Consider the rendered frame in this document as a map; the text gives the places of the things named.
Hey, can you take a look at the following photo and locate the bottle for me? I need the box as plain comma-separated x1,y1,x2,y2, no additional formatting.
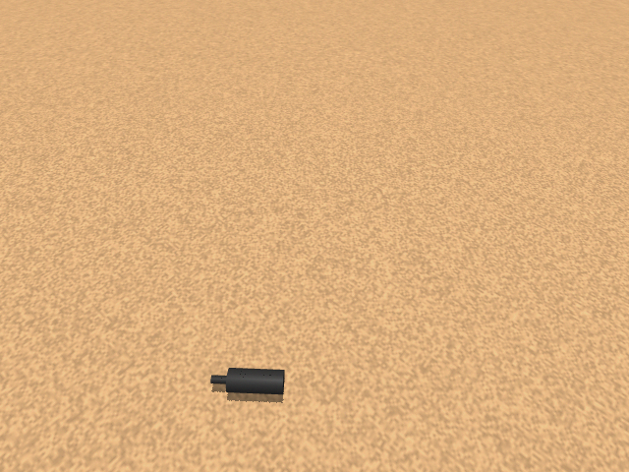
210,368,285,394

